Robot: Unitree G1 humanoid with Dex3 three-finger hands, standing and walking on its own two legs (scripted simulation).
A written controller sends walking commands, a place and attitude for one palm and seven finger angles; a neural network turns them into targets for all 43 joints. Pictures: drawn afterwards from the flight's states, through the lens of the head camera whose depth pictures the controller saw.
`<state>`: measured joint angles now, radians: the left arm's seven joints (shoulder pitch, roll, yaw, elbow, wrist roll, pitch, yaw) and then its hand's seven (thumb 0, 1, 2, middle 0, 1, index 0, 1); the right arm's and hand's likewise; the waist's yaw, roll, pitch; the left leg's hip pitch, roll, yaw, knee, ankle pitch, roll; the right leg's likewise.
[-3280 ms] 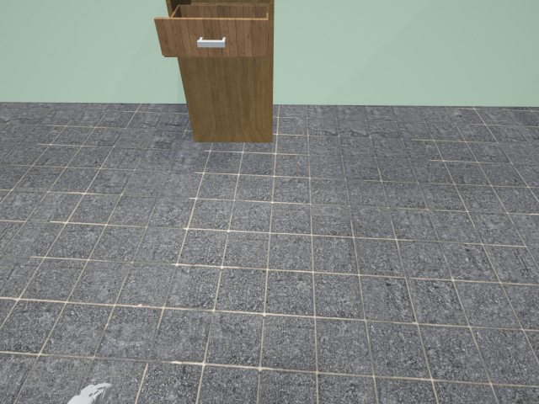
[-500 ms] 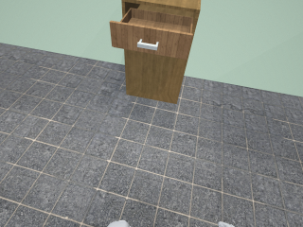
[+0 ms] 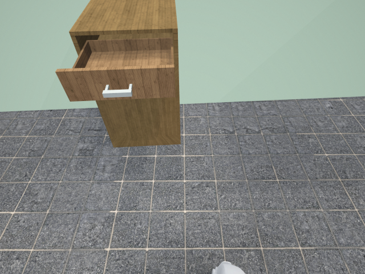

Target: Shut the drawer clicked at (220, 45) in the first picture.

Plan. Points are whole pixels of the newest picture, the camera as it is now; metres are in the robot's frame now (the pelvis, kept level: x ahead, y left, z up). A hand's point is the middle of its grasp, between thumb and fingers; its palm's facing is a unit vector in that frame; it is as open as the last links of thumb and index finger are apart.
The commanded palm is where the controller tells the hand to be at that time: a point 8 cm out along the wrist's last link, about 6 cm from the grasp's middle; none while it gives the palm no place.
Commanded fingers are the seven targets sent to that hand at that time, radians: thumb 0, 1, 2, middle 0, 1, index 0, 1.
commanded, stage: walk to a spot facing it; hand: left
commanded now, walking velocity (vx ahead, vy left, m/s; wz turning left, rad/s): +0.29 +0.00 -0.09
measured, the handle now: (118, 90) +0.75 +0.27 -0.04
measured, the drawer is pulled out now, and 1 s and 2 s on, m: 0.29 0.29 0.29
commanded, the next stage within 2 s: take the last steps up to it in 0.10 s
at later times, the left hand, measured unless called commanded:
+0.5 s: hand out of the picture +0.13 +0.14 -0.17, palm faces +0.15 -0.98 -0.14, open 7.3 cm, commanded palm none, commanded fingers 0.00 0.90 0.90 -0.20 -0.30 -0.20 -0.30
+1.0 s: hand (129, 192) +0.38 +0.18 -0.16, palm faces +0.01 -0.98 -0.21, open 7.4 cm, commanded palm none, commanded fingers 0.00 0.90 0.90 -0.20 -0.30 -0.20 -0.30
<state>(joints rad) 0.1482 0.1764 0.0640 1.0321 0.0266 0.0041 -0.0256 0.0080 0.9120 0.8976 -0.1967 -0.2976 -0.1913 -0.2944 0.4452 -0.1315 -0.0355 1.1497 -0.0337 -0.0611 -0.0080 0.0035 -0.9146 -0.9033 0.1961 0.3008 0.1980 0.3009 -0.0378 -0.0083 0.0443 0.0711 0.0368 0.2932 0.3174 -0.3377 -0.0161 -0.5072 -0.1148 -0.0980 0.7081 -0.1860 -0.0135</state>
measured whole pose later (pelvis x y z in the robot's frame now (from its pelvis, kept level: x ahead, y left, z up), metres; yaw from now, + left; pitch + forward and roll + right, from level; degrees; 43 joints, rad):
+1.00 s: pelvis +0.30 +0.00 +0.00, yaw +0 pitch -2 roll +2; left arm 0.15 0.18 0.06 1.06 0.03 0.00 -0.01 0.01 0.91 0.90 -0.20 -0.30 -0.19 -0.29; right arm 0.43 -0.11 -0.03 1.15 -0.03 -0.05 -0.01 0.01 -0.91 -0.90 0.20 0.30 0.20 0.30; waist -0.04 -0.01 0.06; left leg 0.03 0.01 0.20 0.33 -0.32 0.00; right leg -0.47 -0.11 -0.10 0.71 -0.24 0.00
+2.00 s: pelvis +0.40 -0.04 +0.00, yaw -2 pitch -1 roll +2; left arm 0.22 0.21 0.06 1.05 0.02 0.04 0.03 0.01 0.91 0.90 -0.20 -0.30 -0.19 -0.29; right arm 0.19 -0.16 -0.05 1.08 -0.03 0.02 -0.04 0.00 -0.92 -0.90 0.20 0.30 0.20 0.30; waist 0.00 -0.01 0.07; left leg -0.27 0.07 0.14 0.45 -0.15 -0.02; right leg -0.29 -0.05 -0.03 0.71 -0.41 0.02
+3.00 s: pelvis +0.38 -0.04 +0.00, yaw +0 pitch +0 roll +0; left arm 0.30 0.14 0.00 1.10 0.02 -0.01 0.03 0.02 0.92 0.90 -0.20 -0.30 -0.20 -0.30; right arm 0.30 -0.15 -0.02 1.08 -0.03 0.01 -0.03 0.01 -0.92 -0.90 0.20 0.30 0.20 0.30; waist -0.01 0.02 0.02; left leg -0.18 0.06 0.03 0.48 -0.29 -0.05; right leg -0.23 -0.01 -0.07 0.50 -0.26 -0.02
